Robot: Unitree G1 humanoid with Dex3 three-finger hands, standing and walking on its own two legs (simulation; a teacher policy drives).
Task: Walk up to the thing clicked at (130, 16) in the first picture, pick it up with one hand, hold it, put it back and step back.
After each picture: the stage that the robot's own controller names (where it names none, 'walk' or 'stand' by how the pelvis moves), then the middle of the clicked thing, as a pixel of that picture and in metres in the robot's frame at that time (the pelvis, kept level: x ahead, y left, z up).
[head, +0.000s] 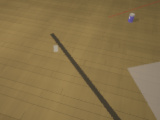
stand; (131, 17) +1.97 -0.64 -0.72
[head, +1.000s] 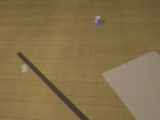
walk; (97, 20) +1.92 -0.08 -0.69
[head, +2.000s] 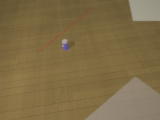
walk; (65, 44) +1.37 +0.29 -0.71
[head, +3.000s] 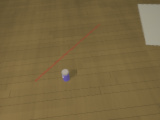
walk; (65, 75) +0.93 +0.25 -0.72
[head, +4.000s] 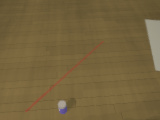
walk; (62, 107) +0.60 +0.21 -0.71
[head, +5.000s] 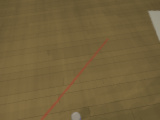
walk; (76, 119) +0.46 +0.11 -0.66
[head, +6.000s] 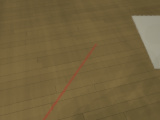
stand; out of the picture +0.42 +0.11 -0.70
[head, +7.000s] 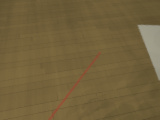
stand; out of the picture +0.39 +0.09 -0.72
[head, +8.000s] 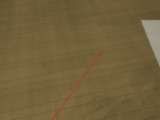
stand; out of the picture +0.36 +0.09 -0.72
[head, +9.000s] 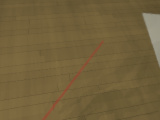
walk; out of the picture +0.33 +0.03 -0.70
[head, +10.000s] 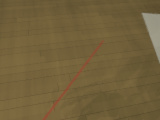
walk; out of the picture +0.35 +0.04 -0.67
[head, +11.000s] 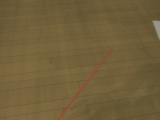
walk; out of the picture +0.33 +0.01 -0.69
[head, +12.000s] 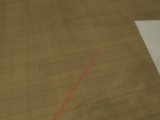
stand; out of the picture +0.36 +0.08 -0.69
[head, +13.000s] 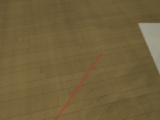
stand; out of the picture +0.32 +0.07 -0.72
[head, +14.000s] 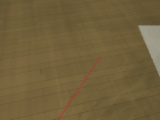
stand; out of the picture +0.31 +0.07 -0.73
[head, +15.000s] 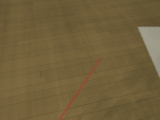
stand; out of the picture +0.30 +0.07 -0.73
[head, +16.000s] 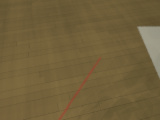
go down; out of the picture +0.30 +0.07 -0.73
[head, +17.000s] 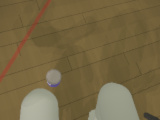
go down; (53, 78) +0.39 +0.08 -0.35
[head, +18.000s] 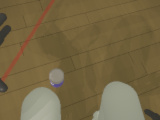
approach; (56, 78) +0.40 +0.08 -0.32
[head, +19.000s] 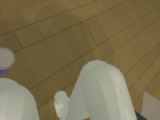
close in; (1, 62) +0.41 +0.13 -0.24
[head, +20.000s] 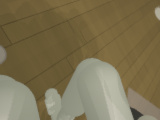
close; out of the picture +0.41 +0.13 -0.24
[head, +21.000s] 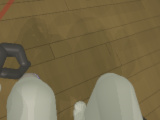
lift; (30, 81) +0.35 +0.13 -0.27
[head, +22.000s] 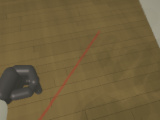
go down; out of the picture +0.32 +0.16 -0.63
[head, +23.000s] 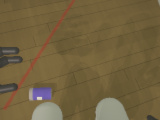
go down; (40, 93) +0.38 +0.18 -0.47
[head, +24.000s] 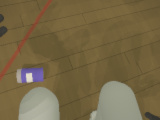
go down; (30, 75) +0.43 +0.19 -0.34
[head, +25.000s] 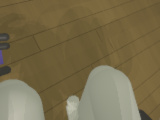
lift; out of the picture +0.44 +0.23 -0.27
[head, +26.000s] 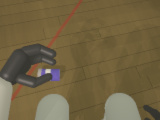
hold; (49, 74) +0.47 +0.18 -0.41
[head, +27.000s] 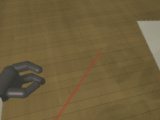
hold; out of the picture +0.40 +0.16 -0.70
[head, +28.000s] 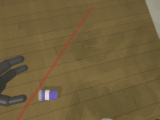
go down; (48, 95) +0.46 +0.17 -0.58
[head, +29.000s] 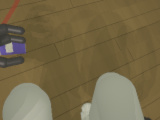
go down; (11, 46) +0.52 +0.21 -0.29
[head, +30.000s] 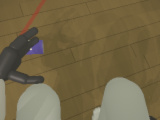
go down; (30, 47) +0.53 +0.20 -0.31
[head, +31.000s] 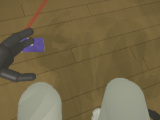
go down; (31, 45) +0.54 +0.20 -0.30
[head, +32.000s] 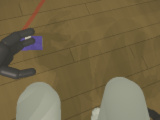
hold; (29, 43) +0.55 +0.20 -0.30
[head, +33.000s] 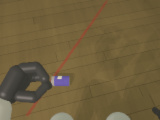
hold; (60, 80) +0.53 +0.17 -0.53
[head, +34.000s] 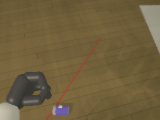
hold; (61, 110) +0.49 +0.17 -0.68
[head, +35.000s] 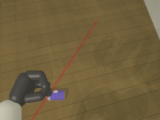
lower; (56, 95) +0.52 +0.18 -0.62
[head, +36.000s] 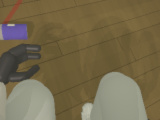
lower; (13, 31) +0.58 +0.22 -0.28
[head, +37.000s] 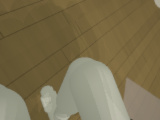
lower; out of the picture +0.56 +0.28 -0.28
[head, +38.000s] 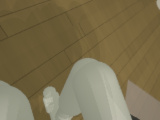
stand; out of the picture +0.56 +0.28 -0.27
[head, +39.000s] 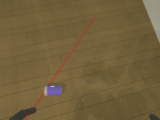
stand; (53, 90) +0.54 +0.17 -0.60
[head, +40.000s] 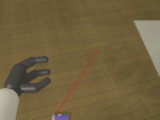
crouch; (60, 119) +0.51 +0.15 -0.70
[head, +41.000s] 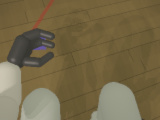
lower; (34, 43) +0.59 +0.18 -0.35
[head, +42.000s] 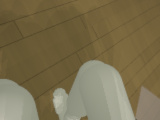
lower; out of the picture +0.58 +0.26 -0.28
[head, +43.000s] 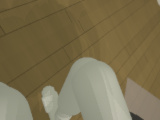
stand; out of the picture +0.57 +0.28 -0.27
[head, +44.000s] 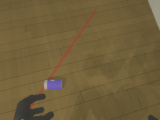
hold; (53, 84) +0.56 +0.17 -0.58
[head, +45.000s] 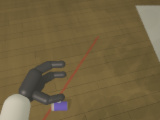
crouch; (59, 106) +0.53 +0.16 -0.68
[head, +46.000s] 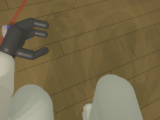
lower; (17, 32) +0.60 +0.20 -0.31
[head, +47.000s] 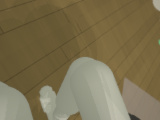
lower; out of the picture +0.58 +0.28 -0.28
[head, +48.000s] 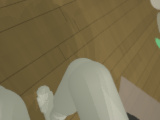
lower; out of the picture +0.57 +0.29 -0.28
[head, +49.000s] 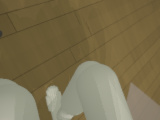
stand; out of the picture +0.57 +0.28 -0.30
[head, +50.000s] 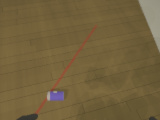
withdraw; (55, 95) +0.55 +0.16 -0.62
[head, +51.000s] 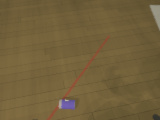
crouch; (67, 104) +0.53 +0.14 -0.65
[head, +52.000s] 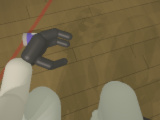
withdraw; (35, 39) +0.61 +0.18 -0.35
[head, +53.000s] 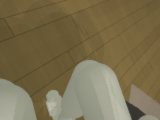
lower; out of the picture +0.59 +0.27 -0.27
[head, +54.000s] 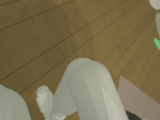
lower; out of the picture +0.57 +0.28 -0.29
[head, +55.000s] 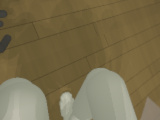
stand; out of the picture +0.57 +0.27 -0.31
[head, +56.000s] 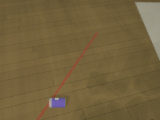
withdraw; (57, 102) +0.54 +0.15 -0.65
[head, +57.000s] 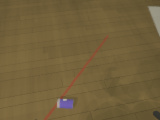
crouch; (65, 103) +0.54 +0.14 -0.65
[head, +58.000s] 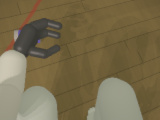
withdraw; (27, 36) +0.61 +0.18 -0.33
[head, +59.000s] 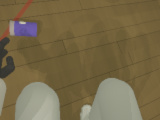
stand; (23, 28) +0.60 +0.22 -0.33
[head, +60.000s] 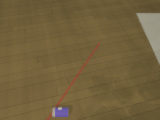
stand; (60, 112) +0.53 +0.15 -0.67
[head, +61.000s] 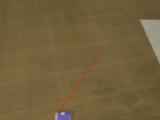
stand; (63, 117) +0.52 +0.14 -0.68
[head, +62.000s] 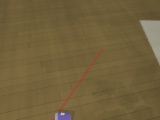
stand; (63, 117) +0.52 +0.14 -0.68
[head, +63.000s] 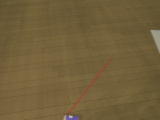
stand; out of the picture +0.54 +0.13 -0.75
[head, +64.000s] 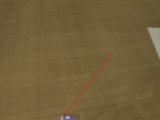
stand; out of the picture +0.52 +0.14 -0.75
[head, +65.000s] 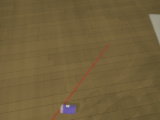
walk; (68, 109) +0.53 +0.14 -0.74
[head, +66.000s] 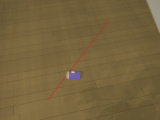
walk; (73, 75) +0.80 +0.11 -0.72
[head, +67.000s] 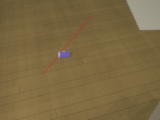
stand; (64, 54) +1.16 +0.24 -0.72
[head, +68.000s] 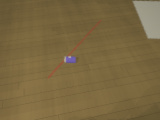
stand; (70, 59) +1.13 +0.15 -0.74
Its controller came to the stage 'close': yes
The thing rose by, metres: 0.01
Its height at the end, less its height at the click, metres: -0.02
